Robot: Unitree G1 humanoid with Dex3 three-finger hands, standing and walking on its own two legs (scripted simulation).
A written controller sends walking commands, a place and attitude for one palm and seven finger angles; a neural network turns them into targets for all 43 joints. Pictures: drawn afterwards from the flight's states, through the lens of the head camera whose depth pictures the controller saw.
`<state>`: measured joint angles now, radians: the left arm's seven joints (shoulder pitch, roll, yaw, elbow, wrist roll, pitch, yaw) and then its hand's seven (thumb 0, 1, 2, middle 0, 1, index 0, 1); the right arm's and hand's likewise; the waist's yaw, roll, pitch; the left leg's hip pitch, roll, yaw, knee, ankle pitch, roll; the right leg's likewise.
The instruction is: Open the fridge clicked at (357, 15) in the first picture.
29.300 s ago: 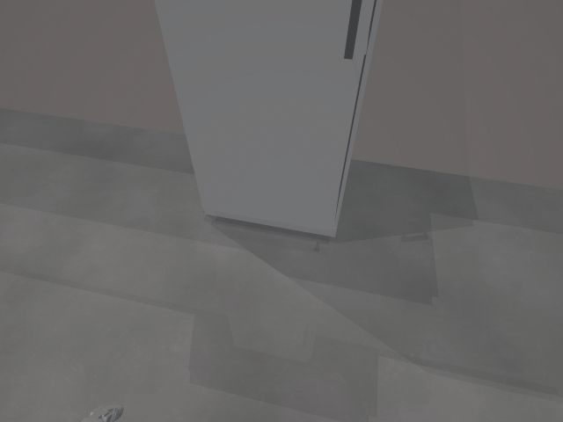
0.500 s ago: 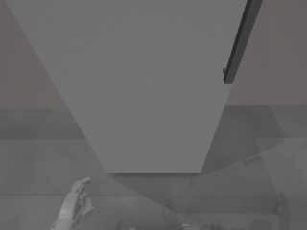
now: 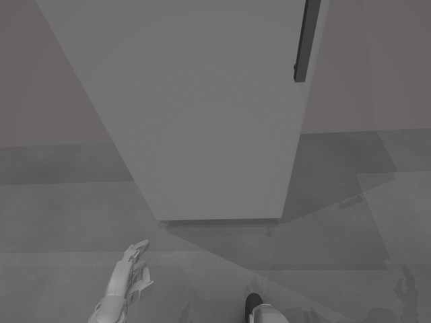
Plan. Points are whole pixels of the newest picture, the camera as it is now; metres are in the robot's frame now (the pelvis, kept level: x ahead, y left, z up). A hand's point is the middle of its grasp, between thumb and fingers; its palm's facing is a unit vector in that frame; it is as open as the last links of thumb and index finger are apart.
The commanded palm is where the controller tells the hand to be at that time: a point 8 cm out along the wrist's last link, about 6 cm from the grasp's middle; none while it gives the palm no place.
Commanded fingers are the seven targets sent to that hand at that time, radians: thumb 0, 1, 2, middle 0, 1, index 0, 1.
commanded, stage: stop stepping back and stand still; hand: right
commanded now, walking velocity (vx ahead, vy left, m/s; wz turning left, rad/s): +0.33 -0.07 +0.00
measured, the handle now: (307, 19) +0.63 -0.22 +0.24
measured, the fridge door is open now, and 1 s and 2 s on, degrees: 0 0 0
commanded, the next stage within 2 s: let the arm hang, fingers relaxed in 1.40 s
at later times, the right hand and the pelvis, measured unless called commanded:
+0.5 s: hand out of the picture +0.09 -0.30 +0.20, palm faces +0.52 +0.79 -0.33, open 7.4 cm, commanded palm +0.05 -0.32 +0.20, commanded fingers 0.00 -0.90 -0.90 0.20 0.30 0.20 0.30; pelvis -0.10 -0.02 +0.02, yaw +2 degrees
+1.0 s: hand out of the picture +0.07 -0.31 +0.18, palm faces +0.58 +0.70 -0.42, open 7.4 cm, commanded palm +0.03 -0.33 +0.20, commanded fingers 0.00 -0.90 -0.90 0.20 0.30 0.20 0.30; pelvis -0.10 -0.02 +0.02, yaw -2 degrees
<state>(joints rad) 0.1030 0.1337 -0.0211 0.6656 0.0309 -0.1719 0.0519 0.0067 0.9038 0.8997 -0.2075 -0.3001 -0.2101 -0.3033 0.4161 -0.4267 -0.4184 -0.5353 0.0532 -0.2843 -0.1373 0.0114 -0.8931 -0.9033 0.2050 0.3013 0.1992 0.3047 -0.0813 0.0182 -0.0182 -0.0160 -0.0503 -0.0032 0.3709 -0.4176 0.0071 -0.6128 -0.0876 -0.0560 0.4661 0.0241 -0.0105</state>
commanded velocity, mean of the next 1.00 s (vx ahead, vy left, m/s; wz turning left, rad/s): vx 0.18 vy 0.01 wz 0.00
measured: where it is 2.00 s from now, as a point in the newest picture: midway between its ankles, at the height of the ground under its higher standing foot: outside the picture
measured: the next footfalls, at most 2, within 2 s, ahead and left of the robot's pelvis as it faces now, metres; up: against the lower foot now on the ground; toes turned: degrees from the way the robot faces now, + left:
right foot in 0.10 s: +0.14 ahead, -0.07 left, +0.00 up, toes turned -1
left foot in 0.30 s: -0.03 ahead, +0.08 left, +0.01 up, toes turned +8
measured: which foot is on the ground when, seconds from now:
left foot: down 0.00-0.10, up 0.12-0.28, down 0.30-0.56, up 0.58-0.80, down 0.82-1.00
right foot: up 0.00-0.08, down 0.10-0.30, up 0.32-0.54, down 0.56-0.80, up 0.82-1.00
